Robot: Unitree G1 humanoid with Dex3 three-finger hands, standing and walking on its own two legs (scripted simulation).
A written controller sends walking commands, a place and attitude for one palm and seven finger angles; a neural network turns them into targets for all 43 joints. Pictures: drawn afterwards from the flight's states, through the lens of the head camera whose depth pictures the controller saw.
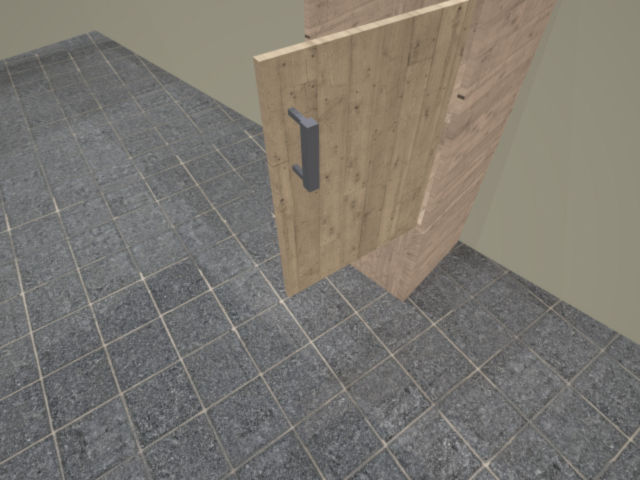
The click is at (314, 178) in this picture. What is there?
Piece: cupboard door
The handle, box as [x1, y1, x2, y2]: [288, 107, 319, 192]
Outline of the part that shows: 292,107 288,109 288,114 300,125 302,167 301,168 297,164 292,165 292,169 303,180 303,185 309,192 319,187 318,123 311,117 307,119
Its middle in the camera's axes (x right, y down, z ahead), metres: -0.03 -0.14 +0.62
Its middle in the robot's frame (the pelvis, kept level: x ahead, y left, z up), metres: +0.58 +0.07 +0.09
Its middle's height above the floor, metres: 0.87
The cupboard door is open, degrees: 77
